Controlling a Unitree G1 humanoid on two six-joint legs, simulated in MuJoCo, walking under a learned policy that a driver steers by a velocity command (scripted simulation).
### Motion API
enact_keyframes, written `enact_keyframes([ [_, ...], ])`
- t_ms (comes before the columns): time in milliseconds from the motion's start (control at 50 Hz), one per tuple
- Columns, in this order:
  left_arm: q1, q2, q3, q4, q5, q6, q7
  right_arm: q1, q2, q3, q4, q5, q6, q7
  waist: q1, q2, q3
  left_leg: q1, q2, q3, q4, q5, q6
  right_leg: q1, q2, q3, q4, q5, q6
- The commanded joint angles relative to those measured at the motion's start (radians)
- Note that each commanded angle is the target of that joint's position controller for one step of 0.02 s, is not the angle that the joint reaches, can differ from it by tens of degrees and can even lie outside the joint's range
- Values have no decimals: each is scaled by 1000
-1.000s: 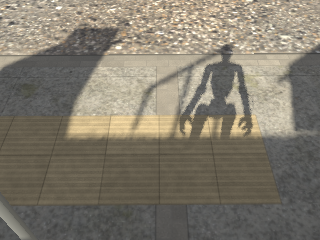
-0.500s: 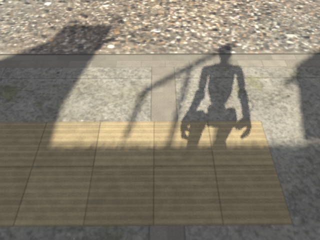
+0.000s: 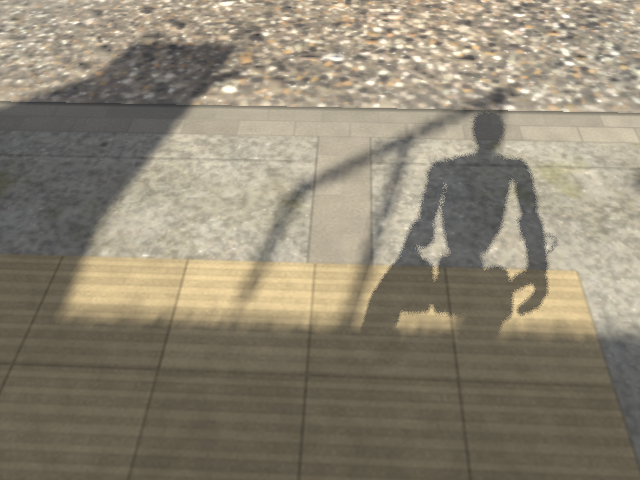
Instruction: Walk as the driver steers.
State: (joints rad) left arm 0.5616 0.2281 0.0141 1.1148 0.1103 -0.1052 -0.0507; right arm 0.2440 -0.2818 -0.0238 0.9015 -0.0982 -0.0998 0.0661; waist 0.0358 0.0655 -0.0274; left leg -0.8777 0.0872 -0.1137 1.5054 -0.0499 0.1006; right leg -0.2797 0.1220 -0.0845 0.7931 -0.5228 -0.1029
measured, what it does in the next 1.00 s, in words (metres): goes down: left foot 0.20 m lower, then right foot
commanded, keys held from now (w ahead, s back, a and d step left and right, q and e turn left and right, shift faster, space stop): no key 1.00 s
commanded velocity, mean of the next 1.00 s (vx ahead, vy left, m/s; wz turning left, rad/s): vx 0.12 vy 0.00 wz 0.00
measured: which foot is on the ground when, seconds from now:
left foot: up 0.00-0.24, down 0.26-1.00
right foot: down 0.00-0.26, up 0.28-0.52, down 0.54-1.00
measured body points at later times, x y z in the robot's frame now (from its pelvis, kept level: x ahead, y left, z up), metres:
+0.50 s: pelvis +0.26 +0.00 -0.17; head +0.27 +0.00 +0.28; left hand +0.38 +0.22 -0.30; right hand +0.31 -0.24 -0.32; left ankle +0.31 +0.09 -0.90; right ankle +0.36 -0.18 -0.86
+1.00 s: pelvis +0.34 -0.06 -0.17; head +0.36 -0.06 +0.27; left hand +0.45 +0.16 -0.32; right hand +0.34 -0.30 -0.33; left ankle +0.31 +0.09 -0.90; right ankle +0.37 -0.17 -0.90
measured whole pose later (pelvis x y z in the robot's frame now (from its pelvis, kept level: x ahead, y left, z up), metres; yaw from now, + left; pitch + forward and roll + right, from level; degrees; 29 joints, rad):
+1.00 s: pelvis +0.34 -0.06 -0.17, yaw +0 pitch +1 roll +0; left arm 0.15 0.14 0.04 0.96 -0.01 0.00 0.02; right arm 0.33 -0.16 -0.05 1.02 0.01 0.01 -0.05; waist -0.02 0.00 0.02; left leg -0.23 0.04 -0.03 0.60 -0.38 -0.05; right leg -0.35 0.04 0.04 0.63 -0.29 -0.02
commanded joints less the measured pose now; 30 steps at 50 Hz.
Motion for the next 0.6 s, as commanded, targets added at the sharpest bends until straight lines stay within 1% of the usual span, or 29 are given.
enact_keyframes([
  [20, -142, -113, -69, -106, -33, -69, 52, 87, 113, 64, -22, -41, 22, 45, -76, -88, 135, 249, 72, 25, -433, 633, -40, -499, -148, 217, -200, 315, -152],
  [40, -67, -57, -60, -105, -52, -93, 75, 20, 44, 51, -34, -13, 13, 42, -33, -23, 118, 318, 36, 64, -584, 783, -74, -496, -108, 206, -99, 258, -99],
  [60, -32, 18, -51, -112, -57, -98, 76, -28, 10, 45, -51, 11, 9, 34, -17, -5, 76, 487, -9, 123, -685, 801, -88, -547, -78, 156, -64, 223, -45],
  [80, -11, 95, -35, -114, -60, -95, 70, -90, -27, 39, -78, 23, 11, 33, -7, -51, 96, 521, -44, 150, -720, 671, -109, -522, -105, 209, -51, 242, -42],
  [100, 29, 127, -31, -99, -64, -89, 62, -152, -68, 33, -96, 20, 16, 31, 5, -76, 130, 408, -33, 110, -753, 564, -110, -382, -173, 322, -8, 272, -68],
  [120, 67, 134, -29, -91, -79, -82, 57, -250, -113, 21, -124, 14, 19, 28, 37, -81, 150, 246, -4, 68, -844, 477, -102, -165, -209, 394, 41, 309, -63],
  [140, 113, 93, -30, -80, -90, -70, 64, -310, -109, 27, -128, 10, 27, 33, 87, -82, 185, 85, 28, 32, -1016, 463, -87, 43, -227, 455, 94, 337, -55],
  [160, 155, 60, -32, -67, -95, -50, 72, -356, -80, 36, -131, 4, 32, 36, 131, -89, 195, 13, 45, 19, -1154, 464, -73, 181, -224, 498, 131, 390, -49],
  [180, 102, -28, -17, -49, -180, 27, 129, -459, 17, 39, -193, 197, 6, 18, 163, -1, 208, 70, -49, 52, -1192, 562, -110, 123, -154, 418, 245, 475, -9],
  [200, 78, -22, -15, -44, -149, 59, 134, -340, 60, 46, -161, 216, 8, 20, 116, -54, 150, 265, -31, 17, -1240, 657, -83, 41, -148, 413, 296, 438, -19],
  [220, 73, -44, -19, -40, -138, 70, 129, -156, 45, 32, -97, 200, 0, 19, 51, -60, 133, 418, -60, 95, -1304, 671, -73, -12, -135, 366, 400, 643, -4],
  [240, 47, -42, -15, -25, -116, 73, 109, 107, 21, 3, -6, 176, 13, 13, -52, -51, 76, 748, -5, 82, -1335, 761, -27, -195, -117, 362, 596, 548, 10],
  [260, 37, -70, -11, -11, -108, 56, 80, 352, -52, -26, 86, 133, 46, -4, -145, 81, -7, 1161, 118, 37, -1221, 1228, 28, -519, 15, 214, 951, 12, 75],
  [280, 96, -91, -28, -37, -157, 49, 71, 431, -106, -22, 111, 106, 59, -14, -178, 177, -328, 1683, 350, -88, -807, 1564, 212, -834, 71, 209, 1462, -578, 144],
  [300, -13, 12, -29, -135, -171, 23, 57, 308, -61, -10, 69, 119, 71, -27, -182, 110, -457, 1702, 329, -149, -786, 1241, 265, -947, -36, 249, 1356, -445, 150],
  [320, -116, 33, -19, -173, -162, 21, 58, 175, -30, -1, 14, 95, 76, -43, -164, 6, -411, 1506, 321, -159, -868, 989, 269, -917, -95, 300, 1261, -334, 144],
  [340, -149, -17, -27, -187, -148, 38, 73, 53, -5, 6, 0, 89, 81, -52, -85, -133, -357, 1240, 284, -143, -945, 860, 247, -781, -146, 247, 1161, -288, 151],
  [360, -123, -43, -24, -207, -168, 61, 94, -30, -78, -14, -22, 77, 72, -73, 5, -86, -299, 958, 339, -258, -1063, 480, 281, -665, -178, 254, 957, -17, 151],
  [380, -109, -72, -26, -187, -162, 82, 109, -124, -33, 1, -37, 60, 66, -82, 74, -68, -191, 674, 365, -292, -1108, 400, 302, -552, -219, 254, 881, 31, 184],
  [400, -168, -64, -13, -217, -147, 88, 116, -182, -15, 12, -76, 76, 58, -92, 89, -136, -27, 376, 247, -159, -1164, 407, 244, -376, -226, 251, 547, 179, 212],
  [420, -195, -94, -15, -210, -117, 81, 115, -169, -8, 5, -70, 89, 64, -94, 79, -133, -24, 286, 100, 7, -1178, 353, 169, -197, -202, 166, 180, 268, 209],
  [440, -254, -90, -9, -207, -109, 70, 117, -90, -25, -6, -54, 98, 65, -103, 23, -70, -42, 292, 39, 41, -1168, 323, 144, -94, -155, 124, 40, 403, 213],
  [480, -238, -92, 1, -204, -129, 80, 109, -3, -24, -5, -8, 101, 74, -106, 30, 76, -110, 375, 64, 24, -1150, 266, 131, 14, -125, 116, -71, 511, 212],
  [500, -243, -82, 6, -206, -134, 91, 107, -10, 4, -1, -4, 107, 75, -103, 44, 86, -98, 380, 57, 14, -1151, 168, 110, 52, -124, 116, -142, 539, 196],
  [520, -270, -61, 13, -213, -124, 101, 107, 5, 31, 5, 2, 110, 72, -98, 37, 63, -69, 373, 48, -4, -1158, 60, 74, 74, -125, 118, -204, 532, 172],
  [540, -286, -41, 17, -220, -100, 113, 106, 42, 56, 9, 20, 108, 69, -92, 34, 33, -40, 359, 26, -20, -1160, -84, 22, 102, -152, 143, -244, 540, 152],
  [560, -270, -14, 21, -223, -84, 126, 104, 73, 70, 9, 35, 100, 69, -87, 29, 15, -27, 335, -7, -19, -1134, -272, -24, 144, -204, 181, -240, 553, 133],
  [580, -278, 64, 40, -221, -90, 139, 102, 164, 75, 4, 39, 96, 67, -80, -37, -105, -23, 284, -60, 3, -1118, -403, -54, 193, -237, 191, -212, 501, 95],
  [600, -318, 76, 52, -218, -108, 148, 98, 169, 71, 1, 30, 110, 75, -81, -41, -189, -4, 355, -89, 59, -1105, -378, -66, 93, -219, 192, -260, 227, 72],
])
